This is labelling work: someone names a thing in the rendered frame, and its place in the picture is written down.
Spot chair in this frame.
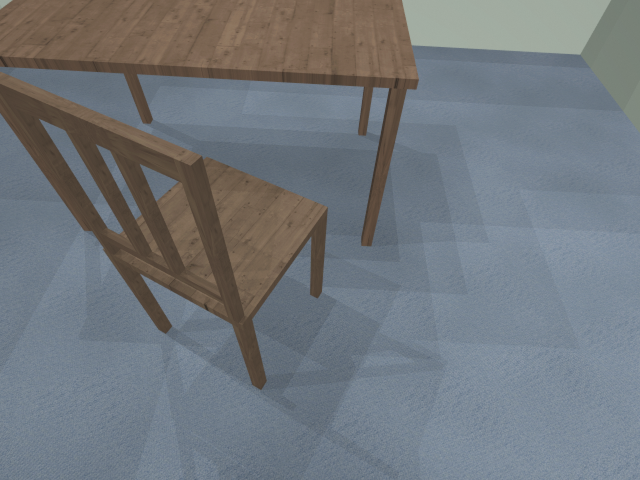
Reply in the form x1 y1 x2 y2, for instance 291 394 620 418
0 72 328 390

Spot table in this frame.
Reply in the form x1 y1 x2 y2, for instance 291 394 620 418
0 0 419 246

